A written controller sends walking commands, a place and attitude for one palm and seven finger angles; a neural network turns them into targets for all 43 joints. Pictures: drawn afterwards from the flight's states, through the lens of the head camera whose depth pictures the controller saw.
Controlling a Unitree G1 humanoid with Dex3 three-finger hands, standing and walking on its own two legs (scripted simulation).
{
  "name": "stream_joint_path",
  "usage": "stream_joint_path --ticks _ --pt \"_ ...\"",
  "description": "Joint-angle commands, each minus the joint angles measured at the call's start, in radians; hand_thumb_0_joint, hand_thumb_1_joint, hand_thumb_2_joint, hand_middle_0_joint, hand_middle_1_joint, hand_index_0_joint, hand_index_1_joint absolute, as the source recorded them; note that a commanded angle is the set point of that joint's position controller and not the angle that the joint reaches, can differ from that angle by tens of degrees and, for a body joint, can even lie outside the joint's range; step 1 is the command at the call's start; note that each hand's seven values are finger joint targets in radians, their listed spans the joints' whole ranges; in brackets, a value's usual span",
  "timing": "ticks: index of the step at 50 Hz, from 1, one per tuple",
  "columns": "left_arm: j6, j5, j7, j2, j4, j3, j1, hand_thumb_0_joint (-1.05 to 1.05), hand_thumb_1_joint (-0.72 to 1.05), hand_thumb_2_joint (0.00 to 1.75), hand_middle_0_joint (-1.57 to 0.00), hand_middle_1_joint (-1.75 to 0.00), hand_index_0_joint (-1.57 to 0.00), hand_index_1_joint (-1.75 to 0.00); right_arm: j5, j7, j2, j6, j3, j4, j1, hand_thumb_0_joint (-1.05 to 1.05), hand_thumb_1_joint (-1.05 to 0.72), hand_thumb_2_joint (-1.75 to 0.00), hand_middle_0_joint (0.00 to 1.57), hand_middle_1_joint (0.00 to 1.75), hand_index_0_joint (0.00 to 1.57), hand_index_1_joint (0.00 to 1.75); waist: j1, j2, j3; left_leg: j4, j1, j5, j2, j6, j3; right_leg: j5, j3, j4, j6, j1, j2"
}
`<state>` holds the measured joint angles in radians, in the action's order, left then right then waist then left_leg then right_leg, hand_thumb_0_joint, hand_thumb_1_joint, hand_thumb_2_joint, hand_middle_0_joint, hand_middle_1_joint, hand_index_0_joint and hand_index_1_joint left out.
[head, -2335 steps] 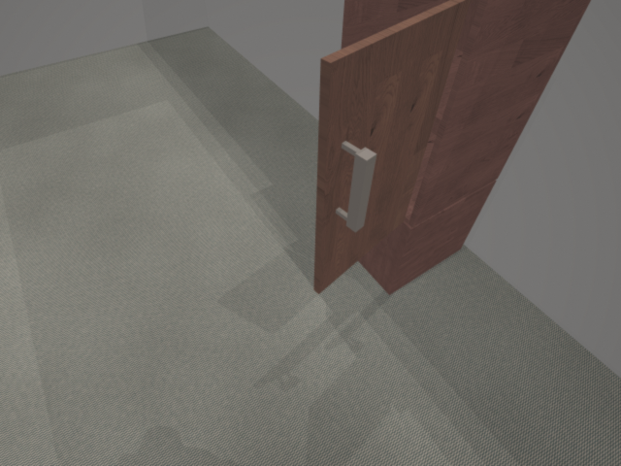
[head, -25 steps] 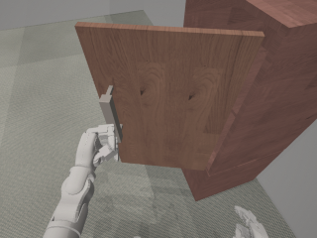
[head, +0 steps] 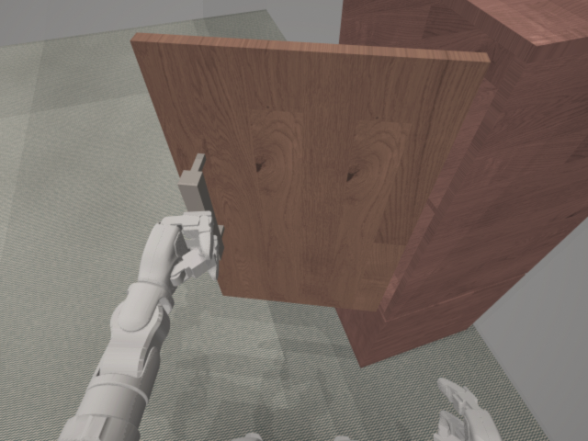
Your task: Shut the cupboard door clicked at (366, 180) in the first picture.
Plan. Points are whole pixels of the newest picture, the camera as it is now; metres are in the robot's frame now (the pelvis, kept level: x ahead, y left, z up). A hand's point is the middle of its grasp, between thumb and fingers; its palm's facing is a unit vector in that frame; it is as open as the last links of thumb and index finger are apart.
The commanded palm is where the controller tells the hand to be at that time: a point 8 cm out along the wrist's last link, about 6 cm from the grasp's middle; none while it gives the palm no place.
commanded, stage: push the door shut along its arc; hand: left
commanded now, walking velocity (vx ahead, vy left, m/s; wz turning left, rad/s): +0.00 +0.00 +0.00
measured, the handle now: (208, 209) +0.43 +0.14 +0.06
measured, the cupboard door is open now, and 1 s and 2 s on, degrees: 65 41 28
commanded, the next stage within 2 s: pull the fist back off the door in 1.64 s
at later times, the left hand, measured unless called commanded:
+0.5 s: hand (230, 218) +0.41 +0.10 +0.06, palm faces -0.29 -0.96 -0.03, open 3.1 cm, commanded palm +0.41 +0.14 +0.07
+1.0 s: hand (254, 190) +0.47 +0.07 +0.06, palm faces -0.41 -0.91 -0.03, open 3.1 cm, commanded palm +0.48 +0.11 +0.07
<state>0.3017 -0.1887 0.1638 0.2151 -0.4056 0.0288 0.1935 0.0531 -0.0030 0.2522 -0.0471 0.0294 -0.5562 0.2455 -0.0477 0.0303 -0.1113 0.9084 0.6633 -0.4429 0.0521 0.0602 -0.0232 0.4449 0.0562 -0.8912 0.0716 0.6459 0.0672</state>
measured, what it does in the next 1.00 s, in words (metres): stands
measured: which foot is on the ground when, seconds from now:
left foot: down 0.00-1.00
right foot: down 0.00-1.00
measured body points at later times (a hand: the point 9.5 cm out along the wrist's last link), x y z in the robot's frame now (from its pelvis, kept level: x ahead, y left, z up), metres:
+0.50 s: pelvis -0.01 +0.02 -0.01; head +0.06 +0.02 +0.44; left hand +0.42 +0.15 +0.07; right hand +0.06 -0.24 -0.12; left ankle +0.00 +0.08 -0.69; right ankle +0.00 -0.07 -0.69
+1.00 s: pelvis -0.02 +0.02 -0.02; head +0.10 +0.03 +0.41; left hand +0.48 +0.12 +0.07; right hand +0.01 -0.25 -0.14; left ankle +0.00 +0.08 -0.69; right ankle +0.00 -0.07 -0.69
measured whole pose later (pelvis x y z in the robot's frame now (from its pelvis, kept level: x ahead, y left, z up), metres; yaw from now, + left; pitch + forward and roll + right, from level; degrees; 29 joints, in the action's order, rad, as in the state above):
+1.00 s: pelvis -0.02 +0.02 -0.02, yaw +0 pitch +20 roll -2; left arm 0.34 -0.14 0.33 0.30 -1.15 0.08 0.96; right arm 0.02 0.02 0.28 -0.01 0.02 -0.65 0.36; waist -0.17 0.04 -0.11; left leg 1.03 0.92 -0.45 0.06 0.09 -0.02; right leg 0.44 0.07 -0.99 0.05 0.89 0.05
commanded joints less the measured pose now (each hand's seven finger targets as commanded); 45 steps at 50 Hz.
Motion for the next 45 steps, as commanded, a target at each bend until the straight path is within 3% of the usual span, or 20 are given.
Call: stream_joint_path --ticks 1,3,8,12,14,17,18,20,22,24,27,28,30,32,34,36,40,42,44,45 --pt "0.055 -0.015 0.022 0.111 0.150 0.060 0.323 0.00 0.90 0.90 -1.30 -1.50 -1.30 -1.50 0.000 -0.001 0.128 -0.031 -0.054 0.122 0.007 0.00 -0.90 -0.90 0.20 0.30 0.20 0.30 -0.019 -0.041 -0.285 -0.097 -0.155 0.291 -0.040 -0.022 0.057 -0.377 -0.095 0.128 -0.063 -0.157 -0.059" --pt "0.060 -0.015 0.031 0.116 0.119 0.057 0.414 0.00 0.90 0.90 -1.30 -1.50 -1.30 -1.50 0.000 -0.003 0.131 -0.028 -0.053 0.113 0.013 0.00 -0.90 -0.90 0.20 0.30 0.20 0.30 -0.037 -0.064 -0.266 -0.094 -0.136 0.269 -0.040 -0.021 0.059 -0.358 -0.099 0.131 -0.066 -0.139 -0.060" --pt "0.073 -0.010 0.053 0.102 0.015 0.032 0.567 0.00 0.90 0.90 -1.30 -1.50 -1.30 -1.50 0.001 -0.003 0.138 -0.024 -0.057 0.085 0.038 0.00 -0.90 -0.90 0.20 0.30 0.20 0.30 -0.063 -0.049 -0.264 -0.092 -0.157 0.230 -0.042 -0.021 0.072 -0.278 -0.083 0.131 -0.056 -0.067 -0.050" --pt "0.077 -0.007 0.076 0.127 -0.070 0.050 0.656 0.00 0.90 0.90 -1.30 -1.50 -1.30 -1.50 0.000 -0.003 0.148 -0.019 -0.059 0.069 0.063 0.00 -0.90 -0.90 0.20 0.30 0.20 0.30 -0.070 -0.042 -0.310 -0.091 -0.171 0.253 -0.041 -0.021 0.079 -0.290 -0.077 0.117 -0.051 -0.066 -0.049" --pt "0.085 -0.004 0.086 0.092 -0.086 0.016 0.735 0.00 0.90 0.90 -1.30 -1.50 -1.30 -1.50 -0.001 0.000 0.148 -0.020 -0.063 0.060 0.072 0.00 -0.90 -0.90 0.20 0.30 0.20 0.30 -0.081 0.012 -0.324 -0.088 -0.213 0.263 -0.044 -0.026 0.091 -0.273 -0.063 0.107 -0.044 -0.012 -0.045" --pt "0.085 -0.004 0.091 0.078 -0.155 0.010 0.773 0.00 0.90 0.90 -1.30 -1.50 -1.30 -1.50 -0.004 0.006 0.156 -0.015 -0.065 0.052 0.095 0.00 -0.90 -0.90 0.20 0.30 0.20 0.30 -0.089 0.000 -0.327 -0.092 -0.243 0.282 -0.049 -0.030 0.108 -0.259 -0.046 0.102 -0.038 0.028 -0.037" --pt "0.090 -0.003 0.089 0.110 -0.177 0.041 0.797 0.00 0.90 0.90 -1.30 -1.50 -1.30 -1.50 -0.006 0.006 0.162 -0.013 -0.067 0.045 0.106 0.00 -0.90 -0.90 0.20 0.30 0.20 0.30 -0.086 -0.029 -0.330 -0.094 -0.234 0.280 -0.050 -0.031 0.114 -0.253 -0.043 0.098 -0.036 0.025 -0.036" --pt "0.100 -0.002 0.089 0.114 -0.192 0.050 0.820 0.00 0.90 0.90 -1.30 -1.50 -1.30 -1.50 -0.009 0.010 0.165 -0.010 -0.068 0.049 0.118 0.00 -0.90 -0.90 0.20 0.30 0.20 0.30 -0.077 -0.005 -0.350 -0.094 -0.244 0.312 -0.047 -0.032 0.113 -0.274 -0.043 0.090 -0.032 0.016 -0.035" --pt "0.113 0.013 0.091 0.092 -0.214 0.023 0.869 0.00 0.90 0.90 -1.30 -1.50 -1.30 -1.50 -0.011 0.014 0.163 -0.007 -0.069 0.041 0.127 0.00 -0.90 -0.90 0.20 0.30 0.20 0.30 -0.091 0.004 -0.357 -0.088 -0.254 0.315 -0.050 -0.033 0.117 -0.267 -0.040 0.083 -0.033 0.047 -0.034" --pt "0.121 0.017 0.090 0.127 -0.255 0.060 0.872 0.00 0.90 0.90 -1.30 -1.50 -1.30 -1.50 -0.015 0.017 0.169 -0.003 -0.073 0.036 0.143 0.00 -0.90 -0.90 0.20 0.30 0.20 0.30 -0.086 -0.018 -0.358 -0.085 -0.248 0.319 -0.051 -0.033 0.119 -0.266 -0.040 0.080 -0.031 0.047 -0.030" --pt "0.131 0.019 0.102 0.082 -0.275 0.019 0.929 0.00 0.90 0.90 -1.30 -1.50 -1.30 -1.50 -0.015 0.022 0.168 0.003 -0.074 0.030 0.153 0.00 -0.90 -0.90 0.20 0.30 0.20 0.30 -0.103 0.002 -0.369 -0.078 -0.277 0.335 -0.057 -0.037 0.129 -0.261 -0.032 0.073 -0.030 0.088 -0.027" --pt "0.132 0.020 0.103 0.109 -0.295 0.043 0.946 0.00 0.90 0.90 -1.30 -1.50 -1.30 -1.50 -0.016 0.022 0.173 0.005 -0.076 0.025 0.162 0.00 -0.90 -0.90 0.20 0.30 0.20 0.30 -0.103 -0.015 -0.362 -0.079 -0.261 0.324 -0.056 -0.036 0.129 -0.257 -0.035 0.073 -0.030 0.084 -0.026" --pt "0.135 0.019 0.107 0.098 -0.315 0.032 0.992 0.00 0.90 0.90 -1.30 -1.50 -1.30 -1.50 -0.016 0.020 0.173 0.007 -0.074 0.023 0.167 0.00 -0.90 -0.90 0.20 0.30 0.20 0.30 -0.116 -0.014 -0.352 -0.077 -0.248 0.312 -0.052 -0.029 0.128 -0.250 -0.035 0.073 -0.030 0.096 -0.026" --pt "0.140 0.028 0.111 0.143 -0.348 0.067 1.015 0.00 0.90 0.90 -1.30 -1.50 -1.30 -1.50 -0.018 0.019 0.178 0.012 -0.076 0.013 0.179 0.00 -0.90 -0.90 0.20 0.30 0.20 0.30 -0.115 -0.016 -0.370 -0.072 -0.245 0.298 -0.055 -0.030 0.130 -0.240 -0.037 0.070 -0.030 0.098 -0.025" --pt "0.141 0.033 0.122 0.100 -0.379 0.024 1.079 0.00 0.90 0.90 -1.30 -1.50 -1.30 -1.50 -0.020 0.020 0.173 0.014 -0.071 0.007 0.182 0.00 -0.90 -0.90 0.20 0.30 0.20 0.30 -0.134 -0.001 -0.350 -0.068 -0.232 0.277 -0.052 -0.027 0.131 -0.223 -0.036 0.069 -0.030 0.128 -0.024" --pt "0.145 0.036 0.131 0.137 -0.417 0.050 1.136 0.00 0.90 0.90 -1.30 -1.50 -1.30 -1.50 -0.021 0.018 0.183 0.014 -0.074 -0.011 0.198 0.00 -0.90 -0.90 0.20 0.30 0.20 0.30 -0.144 0.002 -0.365 -0.056 -0.232 0.276 -0.055 -0.027 0.142 -0.216 -0.037 0.060 -0.029 0.152 -0.023" --pt "0.137 0.033 0.155 0.100 -0.470 0.019 1.214 0.00 0.90 0.90 -1.30 -1.50 -1.30 -1.50 -0.023 0.016 0.183 0.013 -0.071 -0.019 0.211 0.00 -0.90 -0.90 0.20 0.30 0.20 0.30 -0.169 0.022 -0.378 -0.033 -0.223 0.277 -0.051 -0.021 0.151 -0.208 -0.032 0.044 -0.025 0.193 -0.021" --pt "0.127 0.039 0.160 0.136 -0.512 0.046 1.223 0.00 0.90 0.90 -1.30 -1.50 -1.30 -1.50 -0.027 0.015 0.191 0.016 -0.075 -0.032 0.224 0.00 -0.90 -0.90 0.20 0.30 0.20 0.30 -0.171 0.025 -0.396 -0.022 -0.228 0.273 -0.057 -0.024 0.157 -0.198 -0.032 0.041 -0.026 0.218 -0.019" --pt "0.112 0.036 0.171 0.109 -0.525 0.023 1.248 0.00 0.90 0.90 -1.30 -1.50 -1.30 -1.50 -0.028 0.018 0.189 0.016 -0.072 -0.029 0.228 0.00 -0.90 -0.90 0.20 0.30 0.20 0.30 -0.180 0.017 -0.405 -0.011 -0.211 0.275 -0.053 -0.019 0.155 -0.205 -0.033 0.038 -0.026 0.218 -0.018" --pt "0.110 0.032 0.173 0.133 -0.534 0.046 1.276 0.00 0.90 0.90 -1.30 -1.50 -1.30 -1.50 -0.028 0.015 0.193 0.015 -0.072 -0.031 0.233 0.00 -0.90 -0.90 0.20 0.30 0.20 0.30 -0.185 0.021 -0.411 0.001 -0.204 0.292 -0.051 -0.016 0.158 -0.212 -0.030 0.027 -0.025 0.227 -0.017"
